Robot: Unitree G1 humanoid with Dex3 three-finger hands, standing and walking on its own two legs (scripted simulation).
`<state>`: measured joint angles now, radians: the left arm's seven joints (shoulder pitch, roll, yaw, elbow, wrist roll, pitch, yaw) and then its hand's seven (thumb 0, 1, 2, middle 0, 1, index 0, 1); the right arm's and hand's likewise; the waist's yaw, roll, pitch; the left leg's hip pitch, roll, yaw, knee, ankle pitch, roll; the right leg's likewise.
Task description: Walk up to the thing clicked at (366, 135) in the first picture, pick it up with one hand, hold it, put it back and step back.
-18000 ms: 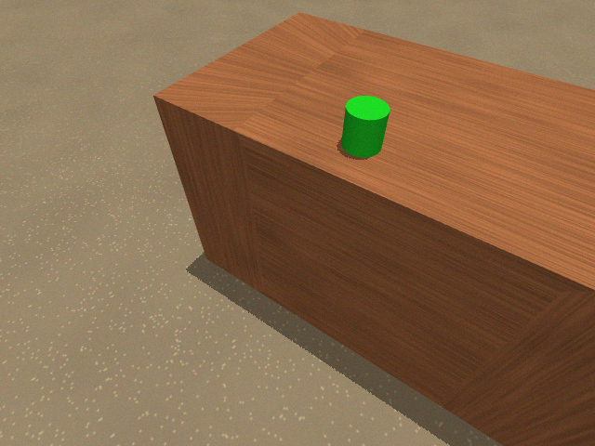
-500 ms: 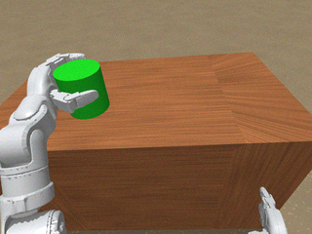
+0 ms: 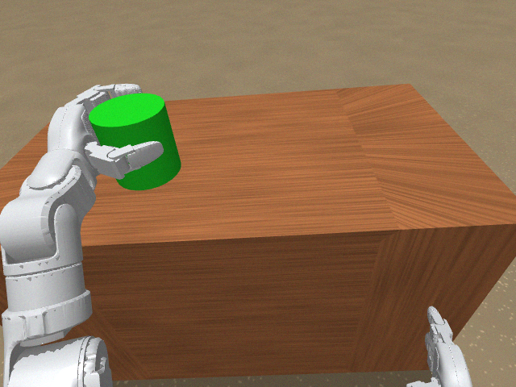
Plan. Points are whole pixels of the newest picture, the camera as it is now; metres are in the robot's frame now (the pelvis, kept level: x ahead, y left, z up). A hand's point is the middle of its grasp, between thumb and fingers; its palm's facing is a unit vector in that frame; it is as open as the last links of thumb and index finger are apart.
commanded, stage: hold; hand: left
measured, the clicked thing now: (139, 141) +0.35 +0.16 +0.27
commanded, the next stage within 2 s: crouch in 1.18 s
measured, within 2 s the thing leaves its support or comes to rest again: neither
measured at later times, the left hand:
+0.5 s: hand (132, 136) +0.35 +0.17 +0.27, palm faces +0.15 -0.99 +0.01, open 12.1 cm
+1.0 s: hand (136, 136) +0.35 +0.16 +0.27, palm faces +0.16 -0.99 +0.01, open 12.1 cm
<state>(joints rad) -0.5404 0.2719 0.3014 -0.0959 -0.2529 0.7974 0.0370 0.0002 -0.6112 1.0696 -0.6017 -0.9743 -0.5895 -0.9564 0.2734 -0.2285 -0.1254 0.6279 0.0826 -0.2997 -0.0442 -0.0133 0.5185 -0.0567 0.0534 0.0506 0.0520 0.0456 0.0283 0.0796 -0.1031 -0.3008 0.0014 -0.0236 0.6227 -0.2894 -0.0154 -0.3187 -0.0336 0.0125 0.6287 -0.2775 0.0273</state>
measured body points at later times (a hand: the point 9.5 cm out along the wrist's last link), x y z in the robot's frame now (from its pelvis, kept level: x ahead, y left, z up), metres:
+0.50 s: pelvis +0.01 +0.00 +0.00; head -0.04 -0.04 +0.45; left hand +0.34 +0.22 +0.27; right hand +0.19 -0.26 -0.06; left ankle +0.03 +0.13 -0.72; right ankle +0.04 -0.14 -0.72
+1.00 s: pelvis +0.01 +0.00 +0.00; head -0.04 -0.04 +0.45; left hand +0.34 +0.21 +0.27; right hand +0.18 -0.25 -0.06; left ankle +0.03 +0.13 -0.72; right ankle +0.04 -0.14 -0.72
